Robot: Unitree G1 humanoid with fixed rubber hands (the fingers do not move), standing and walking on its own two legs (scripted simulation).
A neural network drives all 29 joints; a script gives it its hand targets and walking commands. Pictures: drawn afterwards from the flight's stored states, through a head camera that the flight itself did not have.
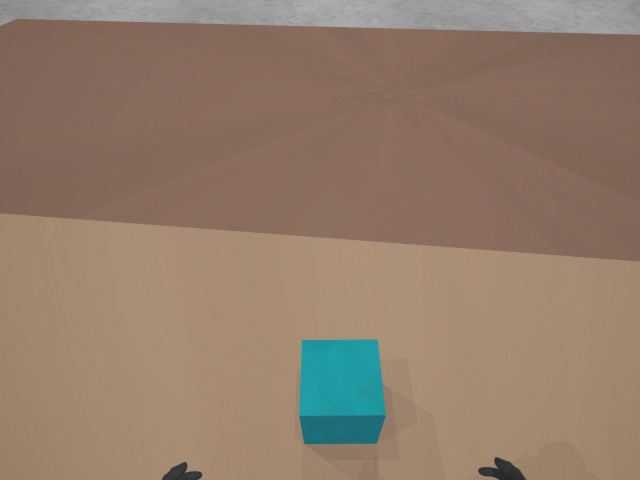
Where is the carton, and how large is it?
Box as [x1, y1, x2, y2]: [299, 339, 385, 443]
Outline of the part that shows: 377,339 302,340 299,416 304,443 376,443 385,415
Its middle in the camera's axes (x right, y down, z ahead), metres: +0.05 +0.44 +1.10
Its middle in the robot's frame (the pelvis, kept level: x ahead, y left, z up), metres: +0.47 -0.02 -0.64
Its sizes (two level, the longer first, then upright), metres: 0.210 0.200 0.250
